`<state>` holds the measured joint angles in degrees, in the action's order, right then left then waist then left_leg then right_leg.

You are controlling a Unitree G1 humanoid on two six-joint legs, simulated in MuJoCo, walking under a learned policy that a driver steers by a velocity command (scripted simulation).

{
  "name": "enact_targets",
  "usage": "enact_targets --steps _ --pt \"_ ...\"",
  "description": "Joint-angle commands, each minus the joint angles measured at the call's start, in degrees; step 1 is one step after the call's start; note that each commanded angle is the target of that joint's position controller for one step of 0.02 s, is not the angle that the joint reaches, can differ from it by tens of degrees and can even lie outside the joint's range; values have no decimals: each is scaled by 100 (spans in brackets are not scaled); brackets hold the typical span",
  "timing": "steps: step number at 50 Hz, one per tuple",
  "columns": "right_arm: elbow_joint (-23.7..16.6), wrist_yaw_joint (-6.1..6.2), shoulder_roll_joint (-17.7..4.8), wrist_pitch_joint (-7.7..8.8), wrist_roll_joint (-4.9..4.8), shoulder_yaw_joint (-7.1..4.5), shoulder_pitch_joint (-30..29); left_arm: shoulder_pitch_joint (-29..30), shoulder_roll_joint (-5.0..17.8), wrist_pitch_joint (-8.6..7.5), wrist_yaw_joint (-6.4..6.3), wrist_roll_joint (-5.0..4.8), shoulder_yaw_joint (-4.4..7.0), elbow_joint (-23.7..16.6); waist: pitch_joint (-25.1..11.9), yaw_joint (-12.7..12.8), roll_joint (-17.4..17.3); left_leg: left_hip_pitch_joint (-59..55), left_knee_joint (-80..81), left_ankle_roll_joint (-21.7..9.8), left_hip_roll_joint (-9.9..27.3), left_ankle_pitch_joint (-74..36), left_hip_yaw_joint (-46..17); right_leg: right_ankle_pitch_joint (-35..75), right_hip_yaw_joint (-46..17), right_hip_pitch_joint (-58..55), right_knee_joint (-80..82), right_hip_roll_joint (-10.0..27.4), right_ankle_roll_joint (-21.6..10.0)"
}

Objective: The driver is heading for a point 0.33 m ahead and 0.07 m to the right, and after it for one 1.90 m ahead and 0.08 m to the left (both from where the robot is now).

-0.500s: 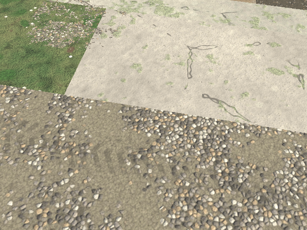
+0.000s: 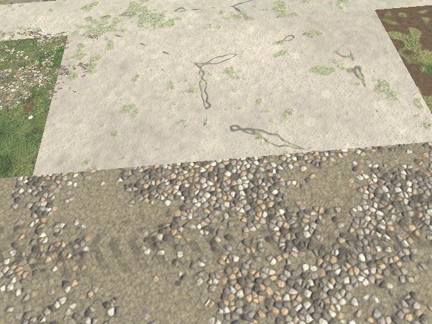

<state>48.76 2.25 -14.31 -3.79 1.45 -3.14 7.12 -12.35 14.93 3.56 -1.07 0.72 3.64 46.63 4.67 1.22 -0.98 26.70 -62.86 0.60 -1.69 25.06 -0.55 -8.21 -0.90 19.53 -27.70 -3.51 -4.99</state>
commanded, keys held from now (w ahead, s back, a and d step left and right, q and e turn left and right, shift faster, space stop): e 0.64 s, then no key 0.28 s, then w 0.08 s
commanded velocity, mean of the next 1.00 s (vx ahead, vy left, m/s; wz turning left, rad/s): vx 0.00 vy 0.00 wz -0.48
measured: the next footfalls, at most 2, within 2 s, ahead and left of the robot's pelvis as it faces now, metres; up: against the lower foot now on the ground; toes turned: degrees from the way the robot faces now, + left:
left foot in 0.26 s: +0.01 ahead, +0.13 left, +0.00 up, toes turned -14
right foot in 0.70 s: -0.08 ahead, -0.08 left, +0.00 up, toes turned -26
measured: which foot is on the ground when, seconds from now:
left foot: up 0.00-0.24, down 0.26-0.70, up 0.72-1.00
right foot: down 0.00-0.26, up 0.28-0.68, down 0.70-1.00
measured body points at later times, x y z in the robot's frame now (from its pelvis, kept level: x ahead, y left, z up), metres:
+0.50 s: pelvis -0.04 +0.04 +0.01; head -0.01 +0.06 +0.46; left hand +0.14 +0.28 -0.13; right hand -0.03 -0.25 -0.09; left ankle -0.03 +0.14 -0.74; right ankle -0.10 -0.07 -0.66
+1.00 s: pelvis -0.07 +0.00 +0.01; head -0.06 -0.02 +0.46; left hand +0.16 +0.17 -0.10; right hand -0.14 -0.27 -0.13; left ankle +0.00 +0.13 -0.69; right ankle -0.11 -0.06 -0.74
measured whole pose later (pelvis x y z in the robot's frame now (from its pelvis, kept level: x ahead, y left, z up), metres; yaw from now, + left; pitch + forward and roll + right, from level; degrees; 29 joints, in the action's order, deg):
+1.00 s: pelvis -0.07 +0.00 +0.01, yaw -28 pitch -1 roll +0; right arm 48.6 -0.1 -16.1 -3.8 1.7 -2.9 14.6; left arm -10.5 13.1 1.2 -0.4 1.1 0.7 46.4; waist 2.8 -0.7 -2.0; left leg 20.4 -46.5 1.5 2.0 22.4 0.3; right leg -12.5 -1.2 7.6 -20.9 -4.3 -4.8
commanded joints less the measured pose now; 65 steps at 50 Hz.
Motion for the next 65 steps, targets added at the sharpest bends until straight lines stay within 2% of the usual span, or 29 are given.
enact_targets --steps 1,7,10,12,13,14,15,16,17,19,24,32,34,35,36,37,39,41,43,46,49,52,56,59,60,61,62,63,65 --pt "-228 -18 -360 38 -38 -95 367 0 785 -93 28 -18 205 -327 -796 -83 586 160 430 149 5 -141 -152 223 -1745 -880 1174 1220 -806" --pt "-368 39 -439 97 -117 -86 376 10 987 -34 102 53 311 -334 -781 79 966 -459 1806 78 -166 101 -163 -1119 -2377 -713 1494 1211 -704" --pt "-295 54 -466 180 -180 -93 881 267 1001 20 158 43 345 -377 -793 -92 1083 -1324 2832 -156 -378 72 -92 -1343 -2579 -288 1656 1070 -432" --pt "-148 115 -504 255 -147 -111 1519 571 951 29 167 -40 348 -453 -731 -435 1064 -2223 4279 -368 -385 -538 -32 -1672 -2461 210 1579 729 -8" --pt "-154 181 -897 291 -76 -198 1646 546 749 2 155 -94 304 -537 -620 -403 437 -2595 5217 -540 347 16 -772 -1967 -1955 748 922 231 402" --pt "-417 203 -1558 301 -29 -346 1072 389 426 -28 138 -164 261 -610 -592 -186 -1307 -2347 5708 -1112 2088 951 -2851 -2110 -696 1497 -1033 -755 572" --pt "-583 158 -1358 301 75 -288 382 543 906 -61 95 88 355 -503 -127 -114 -756 -1193 5666 -1453 2444 255 -2652 -2075 -548 1538 -2243 -348 613" --pt "-698 141 -904 333 65 -157 114 364 974 -63 131 104 402 -398 -182 107 -375 -826 5419 -1400 2056 -536 -2098 -1774 -648 1025 -3006 -301 565" --pt "-749 121 -688 361 48 -87 -176 55 876 -45 181 127 388 -278 -197 347 -331 -811 5188 -1157 1634 -1200 -1429 -1439 -614 926 -3525 -292 531" --pt "-878 103 -650 386 19 -65 -202 -231 811 31 271 134 358 -146 -339 302 -676 -1285 4884 -1039 1269 -2072 -715 -1260 -380 1124 -4117 -223 605" --pt "-617 68 -949 389 -8 -172 1006 542 621 85 370 55 208 -483 -439 -415 -729 -2972 4366 -1298 1634 -3812 -569 -1637 -93 1644 -2923 85 896" --pt "-630 -138 -1242 341 1 -292 701 464 572 59 370 -83 122 -720 -656 -306 -1051 -2364 3679 -1038 1806 -4236 76 -1634 599 -140 -778 86 497" --pt "-554 -152 -1167 310 -62 -275 730 95 611 -61 275 42 117 -617 -750 6 -488 -1622 2881 -560 1594 -3242 414 -211 298 -1248 861 112 317" --pt "-665 -177 -824 275 -22 -190 893 -123 1146 -167 210 143 214 -625 -917 -5 859 -388 1566 -166 1123 -1217 833 591 -1394 -2210 1309 1374 74" --pt "-1006 -117 -441 196 -12 -53 521 -329 1761 -209 201 15 344 -632 -818 120 1733 502 891 28 245 1155 657 2924 -2703 -1920 1039 2662 -888" --pt "-919 -73 -706 112 -8 -94 367 -505 1374 -228 183 -48 276 -543 -865 274 918 365 294 35 476 1083 87 3072 -2245 -1841 893 2515 -1212" --pt "-699 -139 -728 106 -126 -116 506 338 784 -204 112 7 55 -624 -382 -151 730 237 395 20 571 240 -79 2328 -1328 -1360 1052 1745 -834" --pt "-510 -185 -862 109 0 -161 768 501 696 -220 37 -15 -2 -617 -493 -231 923 24 426 88 470 -261 50 2784 -936 -1455 1016 1376 -655" --pt "-415 -218 -765 79 -31 -136 869 383 670 -263 38 -17 -43 -536 -666 -227 704 -178 581 138 408 -389 55 2830 -835 -1535 1004 1374 -648" --pt "-385 -201 -606 25 -48 -77 699 246 682 -297 25 19 -81 -373 -503 -112 740 -301 1330 157 392 -361 40 2097 -934 -1519 1095 1401 -662" --pt "-419 -240 -648 87 66 -67 448 -255 861 -264 48 63 -28 -91 -323 159 913 -101 1736 69 317 -206 183 -1145 -1536 -1589 1706 1469 -834" --pt "-472 -296 -656 226 61 -71 200 -383 915 -305 72 79 3 44 43 197 758 210 2040 -39 344 -120 162 -2194 -2017 -1634 2021 1668 -966" --pt "-438 -309 -530 430 27 -35 230 -434 941 -467 92 62 46 185 29 100 573 -216 2606 -274 308 -107 206 -2023 -2008 -1498 1976 1699 -1024" --pt "-147 -268 -372 540 3 -13 947 -68 911 -502 129 -31 64 177 -24 -404 401 -2050 3978 -501 78 -959 495 -2016 -1498 -324 1504 1333 -755" --pt "60 -218 -486 601 18 -53 1466 -5 713 -531 129 -12 13 154 -172 -613 139 -3149 4194 -548 172 -852 197 -2084 -1243 473 931 1047 -558" --pt "180 -148 -893 674 79 -129 2147 241 275 -585 151 26 -118 -21 -360 -914 -777 -3905 4998 -737 1339 439 -1336 -2135 -538 1305 -556 498 -257" --pt "259 -169 -1518 694 4 -280 2436 449 265 -627 159 52 -130 -209 -84 -955 -1476 -3807 5800 -1303 2429 1726 -3371 -2323 199 2380 -1811 -151 -118" --pt "255 -190 -1204 685 9 -217 2132 399 708 -622 166 174 -17 -131 303 -664 -546 -3258 5739 -1480 2449 1810 -3274 -2028 -261 2465 -2614 235 -147" --pt "36 -246 -760 747 -28 -88 1353 -92 652 -643 304 94 -15 164 318 -174 -308 -2909 5779 -1198 1834 939 -2304 -1143 -290 2218 -2912 535 -70"
Velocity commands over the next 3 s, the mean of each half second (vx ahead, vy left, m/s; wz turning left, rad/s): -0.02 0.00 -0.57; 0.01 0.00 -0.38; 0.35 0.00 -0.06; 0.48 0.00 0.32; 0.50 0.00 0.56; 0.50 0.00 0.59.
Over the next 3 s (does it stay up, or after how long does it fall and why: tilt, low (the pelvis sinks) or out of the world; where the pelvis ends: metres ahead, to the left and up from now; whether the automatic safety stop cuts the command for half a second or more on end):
stays up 0.86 -0.25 0.01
